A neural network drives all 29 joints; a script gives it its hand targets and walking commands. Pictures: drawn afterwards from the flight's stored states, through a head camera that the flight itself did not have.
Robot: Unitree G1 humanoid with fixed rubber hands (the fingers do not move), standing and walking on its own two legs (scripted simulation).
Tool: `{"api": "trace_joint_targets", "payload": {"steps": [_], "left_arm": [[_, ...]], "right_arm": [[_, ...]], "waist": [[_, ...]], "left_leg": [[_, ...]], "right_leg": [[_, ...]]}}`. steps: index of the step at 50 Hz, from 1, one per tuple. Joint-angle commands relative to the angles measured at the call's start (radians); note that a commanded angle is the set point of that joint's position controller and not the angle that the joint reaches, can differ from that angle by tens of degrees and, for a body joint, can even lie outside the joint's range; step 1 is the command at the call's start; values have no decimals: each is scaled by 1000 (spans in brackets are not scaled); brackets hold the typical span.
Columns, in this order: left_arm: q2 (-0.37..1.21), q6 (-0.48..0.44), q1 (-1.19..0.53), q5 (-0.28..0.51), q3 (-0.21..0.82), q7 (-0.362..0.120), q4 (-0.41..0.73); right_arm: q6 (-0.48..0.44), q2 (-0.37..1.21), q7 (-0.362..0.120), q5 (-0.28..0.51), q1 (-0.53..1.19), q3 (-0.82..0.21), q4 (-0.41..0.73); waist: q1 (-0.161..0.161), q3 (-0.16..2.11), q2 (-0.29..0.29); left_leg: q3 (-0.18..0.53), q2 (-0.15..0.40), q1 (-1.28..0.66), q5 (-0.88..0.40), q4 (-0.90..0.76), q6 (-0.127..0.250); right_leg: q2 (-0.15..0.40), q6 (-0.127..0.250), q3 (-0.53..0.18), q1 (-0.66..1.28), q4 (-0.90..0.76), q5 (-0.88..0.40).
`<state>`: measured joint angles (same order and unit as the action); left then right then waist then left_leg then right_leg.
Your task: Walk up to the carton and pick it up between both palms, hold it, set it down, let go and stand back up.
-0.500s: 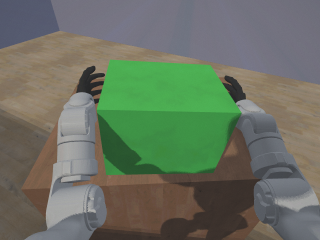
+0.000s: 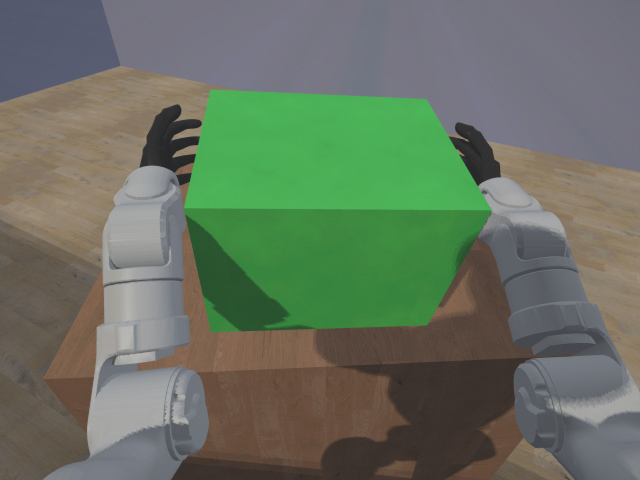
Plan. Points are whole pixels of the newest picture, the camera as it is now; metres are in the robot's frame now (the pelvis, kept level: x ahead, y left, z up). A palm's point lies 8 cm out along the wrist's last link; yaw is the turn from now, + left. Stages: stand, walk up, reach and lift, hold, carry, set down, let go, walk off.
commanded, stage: hold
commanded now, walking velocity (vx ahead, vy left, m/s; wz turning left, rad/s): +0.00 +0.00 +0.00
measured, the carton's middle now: (322, 211) +0.39 +0.01 +0.19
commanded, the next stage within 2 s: none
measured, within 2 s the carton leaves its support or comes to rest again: neither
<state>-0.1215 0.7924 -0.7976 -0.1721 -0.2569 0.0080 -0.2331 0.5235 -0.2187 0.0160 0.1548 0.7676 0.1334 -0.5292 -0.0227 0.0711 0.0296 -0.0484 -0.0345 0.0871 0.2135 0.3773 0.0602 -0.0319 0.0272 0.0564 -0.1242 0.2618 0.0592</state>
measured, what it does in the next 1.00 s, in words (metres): stands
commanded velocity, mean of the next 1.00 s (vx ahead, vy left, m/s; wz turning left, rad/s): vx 0.00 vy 0.00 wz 0.00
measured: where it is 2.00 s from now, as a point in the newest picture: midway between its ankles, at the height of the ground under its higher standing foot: outside the picture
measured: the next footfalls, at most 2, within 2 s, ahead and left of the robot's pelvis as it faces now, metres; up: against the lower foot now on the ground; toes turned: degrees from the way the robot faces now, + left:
none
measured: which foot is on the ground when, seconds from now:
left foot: down 0.00-1.00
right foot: down 0.00-1.00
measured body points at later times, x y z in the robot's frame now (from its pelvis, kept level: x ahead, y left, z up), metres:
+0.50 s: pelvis +0.00 +0.00 +0.00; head -0.07 +0.02 +0.44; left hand +0.38 +0.19 +0.25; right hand +0.39 -0.18 +0.22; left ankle +0.00 +0.07 -0.75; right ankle +0.06 -0.10 -0.75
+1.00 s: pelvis +0.00 +0.00 +0.00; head -0.07 +0.02 +0.44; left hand +0.38 +0.20 +0.26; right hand +0.39 -0.18 +0.24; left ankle +0.00 +0.07 -0.75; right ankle +0.06 -0.10 -0.75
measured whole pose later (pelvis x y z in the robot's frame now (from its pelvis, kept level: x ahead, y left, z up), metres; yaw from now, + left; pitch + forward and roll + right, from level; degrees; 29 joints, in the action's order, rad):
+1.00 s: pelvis +0.00 +0.00 +0.00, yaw +0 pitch -5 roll -1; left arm -0.12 0.84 -0.80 -0.18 -0.28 -0.01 -0.22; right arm 0.57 -0.21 0.02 0.16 0.78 0.14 -0.52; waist -0.02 0.08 0.03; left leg -0.05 -0.03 0.09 0.21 0.38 0.06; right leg -0.03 0.03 0.06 -0.12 0.26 0.06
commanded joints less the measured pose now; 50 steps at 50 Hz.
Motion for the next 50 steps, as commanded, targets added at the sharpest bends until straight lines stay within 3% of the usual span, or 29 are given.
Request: {"api": "trace_joint_targets", "payload": {"steps": [1,2,3,6,7,8,12,13,15,19,21,22,23,24,25,27,28,30,31,34,39,41,42,44,45,46,47,48,50], "left_arm": [[506,0,-514,146,302,-197,46],[509,10,-509,128,276,-211,-25],[522,9,-482,151,313,-209,70],[526,-6,-639,183,355,-200,113],[540,-11,-617,194,368,-199,155],[564,-9,-609,200,388,-192,152],[583,-28,-664,250,433,-169,130],[548,-20,-655,214,379,-172,85],[527,-3,-586,166,306,-184,39],[526,7,-567,144,305,-204,-5],[538,-12,-652,181,347,-202,55],[536,-21,-689,199,352,-196,58],[574,-31,-661,219,387,-183,144],[568,-29,-705,213,391,-171,112],[593,-26,-670,234,421,-165,140],[599,-27,-642,252,444,-164,146],[572,-33,-669,247,439,-164,186],[514,-10,-576,176,328,-175,95],[489,5,-563,161,307,-185,57],[494,13,-577,160,306,-208,46],[533,11,-573,196,366,-200,147],[554,4,-634,217,402,-195,130],[564,-2,-618,229,425,-187,192],[544,5,-574,217,413,-189,151],[545,11,-590,197,391,-192,162],[526,23,-526,178,359,-191,153],[552,21,-553,195,394,-199,160],[518,21,-568,167,332,-204,55],[526,21,-552,169,337,-213,111]], "right_arm": [[-34,437,-105,112,757,-222,217],[-34,450,-104,101,788,-212,178],[-48,474,-105,119,782,-245,282],[-41,481,-112,135,835,-237,232],[-51,519,-113,173,875,-289,339],[-56,505,-110,163,871,-276,344],[-68,541,-110,150,958,-294,403],[-47,530,-110,136,899,-262,298],[-32,504,-114,124,853,-265,252],[-30,495,-117,102,837,-216,173],[-46,503,-128,111,911,-221,254],[-52,540,-124,117,961,-239,287],[-69,569,-119,165,967,-309,376],[-58,529,-119,156,962,-277,307],[-71,557,-121,166,984,-293,401],[-65,541,-111,164,946,-286,402],[-60,529,-104,156,921,-284,391],[-22,533,-105,175,836,-302,274],[-22,510,-106,148,852,-282,288],[-19,482,-108,116,824,-227,214],[-34,492,-100,170,849,-274,343],[-44,514,-97,166,937,-271,393],[-38,493,-100,169,854,-259,352],[-36,489,-97,167,864,-276,388],[-22,464,-98,156,809,-249,293],[-13,467,-97,168,785,-270,287],[-10,441,-107,172,785,-256,278],[-12,469,-106,145,850,-257,258],[-18,487,-103,146,832,-266,307]], "waist": [[-96,256,-36],[-83,215,-37],[-76,307,-43],[-76,334,-67],[-49,371,-38],[-70,405,-49],[-62,448,-36],[-64,363,-30],[-46,302,-28],[-72,257,-48],[-70,311,-57],[-52,379,-17],[-26,469,-43],[-54,416,-69],[-42,491,-50],[-74,498,-53],[-72,496,-70],[-33,335,-38],[-38,328,-7],[-70,262,-48],[-84,370,-59],[-71,407,-50],[-102,409,-82],[-92,421,-93],[-106,359,-86],[-82,336,-75],[-101,320,-93],[-71,262,-43],[-75,334,-52]], "left_leg": [[113,67,198,-92,-160,-73],[97,59,243,-49,-158,-72],[92,56,200,-128,-146,-69],[111,75,197,-105,-151,-83],[93,50,191,-180,-127,-71],[104,49,198,-160,-120,-75],[110,59,204,-105,-128,-67],[104,58,233,-57,-140,-62],[96,63,234,-52,-162,-54],[113,77,280,52,-193,-60],[112,80,278,28,-188,-63],[99,54,264,-1,-163,-50],[96,57,226,-100,-145,-54],[104,64,227,-53,-158,-62],[104,59,212,-135,-130,-64],[111,63,192,-160,-119,-78],[106,64,179,-178,-111,-83],[91,48,198,-143,-127,-55],[90,45,213,-84,-135,-45],[104,70,242,-31,-168,-73],[113,63,173,-224,-113,-91],[106,58,179,-181,-108,-89],[121,70,147,-216,-114,-106],[108,62,160,-212,-107,-98],[118,74,158,-203,-125,-107],[118,80,154,-251,-119,-105],[138,92,158,-221,-128,-115],[118,71,207,-95,-148,-76],[111,73,204,-110,-147,-72]], "right_leg": [[19,9,-91,446,6,-131],[28,9,-90,459,1,-94],[24,3,-78,491,9,-159],[16,7,-83,440,21,-114],[7,2,-84,470,24,-167],[8,6,-78,486,38,-169],[3,1,-73,446,34,-120],[9,1,-86,435,21,-92],[11,0,-78,439,13,-74],[25,0,-84,467,13,-45],[14,4,-78,447,23,-35],[23,-5,-75,447,16,-36],[9,-8,-75,487,33,-135],[4,-3,-76,434,32,-87],[1,3,-84,467,40,-143],[2,1,-83,466,38,-169],[6,1,-81,461,38,-189],[17,-2,-94,458,15,-167],[19,-6,-86,450,4,-115],[29,3,-91,453,3,-81],[6,8,-82,477,30,-183],[2,0,-81,448,26,-137],[2,3,-84,452,31,-175],[5,7,-87,455,22,-189],[6,0,-87,456,24,-171],[5,9,-90,466,28,-198],[-2,11,-100,437,25,-158],[12,7,-90,426,1,-75],[14,3,-84,468,16,-137]]}}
